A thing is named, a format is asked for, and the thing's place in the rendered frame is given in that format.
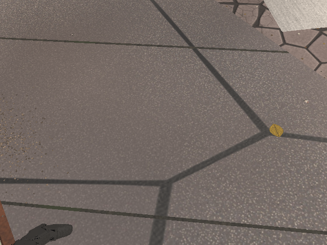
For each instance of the left robot hand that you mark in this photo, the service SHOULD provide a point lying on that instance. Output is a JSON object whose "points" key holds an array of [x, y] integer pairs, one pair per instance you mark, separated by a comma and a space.
{"points": [[43, 233]]}

